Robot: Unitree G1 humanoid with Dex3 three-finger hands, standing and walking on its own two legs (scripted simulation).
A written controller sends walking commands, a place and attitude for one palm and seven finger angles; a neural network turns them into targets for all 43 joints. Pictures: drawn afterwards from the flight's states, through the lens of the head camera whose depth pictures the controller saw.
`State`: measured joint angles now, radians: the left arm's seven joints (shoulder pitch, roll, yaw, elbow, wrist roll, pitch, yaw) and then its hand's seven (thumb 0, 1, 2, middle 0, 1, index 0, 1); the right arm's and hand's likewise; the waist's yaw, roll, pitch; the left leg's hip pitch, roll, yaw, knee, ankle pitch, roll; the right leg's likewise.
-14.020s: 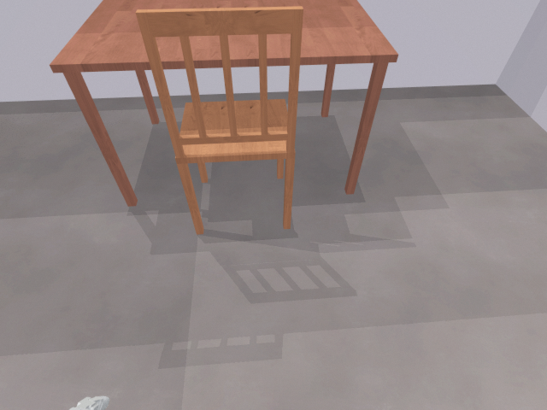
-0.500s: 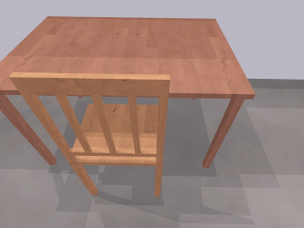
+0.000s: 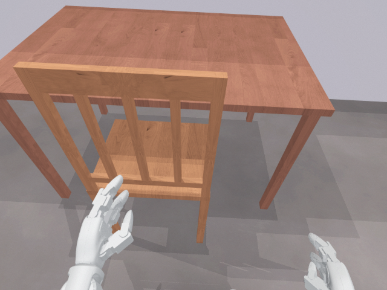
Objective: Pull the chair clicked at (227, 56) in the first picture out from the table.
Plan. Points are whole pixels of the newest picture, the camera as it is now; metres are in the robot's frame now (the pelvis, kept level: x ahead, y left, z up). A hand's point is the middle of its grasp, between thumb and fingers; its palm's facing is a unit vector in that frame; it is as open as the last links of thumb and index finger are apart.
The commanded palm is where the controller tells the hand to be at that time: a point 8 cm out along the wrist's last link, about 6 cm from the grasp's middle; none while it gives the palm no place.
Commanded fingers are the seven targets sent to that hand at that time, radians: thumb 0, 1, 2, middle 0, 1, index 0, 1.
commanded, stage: raise the hand toward the chair's back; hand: left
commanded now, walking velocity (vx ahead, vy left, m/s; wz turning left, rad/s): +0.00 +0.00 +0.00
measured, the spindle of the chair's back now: (138, 144) +0.49 +0.17 -0.01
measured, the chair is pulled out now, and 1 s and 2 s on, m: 0.00 0.00 0.00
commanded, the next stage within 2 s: aim the fingers beside a spindle in 1.80 s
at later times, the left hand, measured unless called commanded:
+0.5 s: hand (115, 254) +0.20 +0.16 -0.02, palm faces -0.06 -1.00 -0.03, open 12.6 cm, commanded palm +0.17 +0.23 -0.01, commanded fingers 0.00 -0.06 0.49 -0.10 -0.15 -0.10 -0.15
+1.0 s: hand (95, 239) +0.22 +0.20 +0.00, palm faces -0.01 -1.00 -0.06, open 16.4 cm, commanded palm +0.20 +0.26 +0.00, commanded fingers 0.00 -0.50 0.30 -0.06 -0.08 -0.06 -0.08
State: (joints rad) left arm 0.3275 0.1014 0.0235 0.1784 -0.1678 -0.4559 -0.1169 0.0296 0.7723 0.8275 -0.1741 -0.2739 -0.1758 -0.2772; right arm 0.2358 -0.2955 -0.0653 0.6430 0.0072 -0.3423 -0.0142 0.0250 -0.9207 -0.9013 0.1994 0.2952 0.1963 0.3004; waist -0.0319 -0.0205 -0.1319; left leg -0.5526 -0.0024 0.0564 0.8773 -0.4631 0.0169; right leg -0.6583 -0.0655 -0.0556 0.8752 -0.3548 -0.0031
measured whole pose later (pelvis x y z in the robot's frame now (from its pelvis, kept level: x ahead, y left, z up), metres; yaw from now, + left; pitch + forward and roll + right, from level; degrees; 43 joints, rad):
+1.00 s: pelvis +0.00 +0.01 -0.04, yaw +2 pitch +16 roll -3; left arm 0.36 0.24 0.17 0.02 -0.23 -0.40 -0.27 0.00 -0.40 0.34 -0.07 -0.10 -0.07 -0.10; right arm 0.21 -0.24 0.01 0.49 0.03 -0.22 -0.04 0.02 -0.91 -0.90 0.20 0.30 0.20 0.30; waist -0.01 0.02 -0.14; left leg -0.84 0.02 -0.01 1.14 -0.58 0.03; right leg -0.88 -0.06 -0.11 1.06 -0.44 0.00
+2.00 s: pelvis +0.00 +0.00 -0.03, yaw +2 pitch +15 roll -2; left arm 0.24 0.27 0.23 0.17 -0.27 -0.42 -0.34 -0.01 -0.50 0.30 -0.06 -0.08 -0.06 -0.09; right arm 0.23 -0.25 0.02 0.54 0.03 -0.24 -0.03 0.02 -0.90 -0.90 0.20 0.30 0.20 0.30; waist -0.02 0.03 -0.13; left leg -0.80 0.02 -0.01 1.09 -0.55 0.02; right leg -0.85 -0.05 -0.11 1.01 -0.42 -0.01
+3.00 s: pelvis +0.00 +0.00 -0.06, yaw +1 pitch +20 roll -1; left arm -0.09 0.21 0.14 0.39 -0.18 -0.45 -0.22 -0.01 -0.50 0.30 -0.06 -0.08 -0.06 -0.09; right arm 0.22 -0.26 0.01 0.56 0.01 -0.15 0.00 0.02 -0.91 -0.90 0.20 0.30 0.20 0.30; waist -0.04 0.03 -0.14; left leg -0.98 0.01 0.01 1.21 -0.59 0.02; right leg -1.05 -0.06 -0.09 1.15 -0.45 0.00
